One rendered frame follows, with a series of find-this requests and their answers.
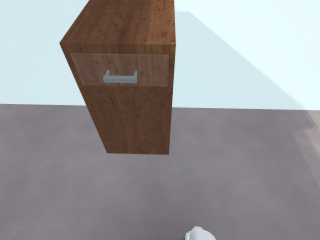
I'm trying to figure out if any right robot shin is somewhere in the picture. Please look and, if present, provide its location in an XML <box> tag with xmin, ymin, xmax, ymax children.
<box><xmin>192</xmin><ymin>226</ymin><xmax>203</xmax><ymax>230</ymax></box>

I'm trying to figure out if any cabinet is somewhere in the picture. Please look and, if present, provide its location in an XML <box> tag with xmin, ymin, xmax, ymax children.
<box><xmin>59</xmin><ymin>0</ymin><xmax>176</xmax><ymax>155</ymax></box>

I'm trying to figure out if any drawer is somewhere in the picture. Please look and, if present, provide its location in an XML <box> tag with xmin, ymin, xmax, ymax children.
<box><xmin>70</xmin><ymin>53</ymin><xmax>169</xmax><ymax>87</ymax></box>

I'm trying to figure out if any handle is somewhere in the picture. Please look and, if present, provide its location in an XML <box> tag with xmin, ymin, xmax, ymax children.
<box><xmin>103</xmin><ymin>70</ymin><xmax>138</xmax><ymax>83</ymax></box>

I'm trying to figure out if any robot right thigh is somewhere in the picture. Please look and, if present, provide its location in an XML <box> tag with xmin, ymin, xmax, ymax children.
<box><xmin>185</xmin><ymin>229</ymin><xmax>216</xmax><ymax>240</ymax></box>

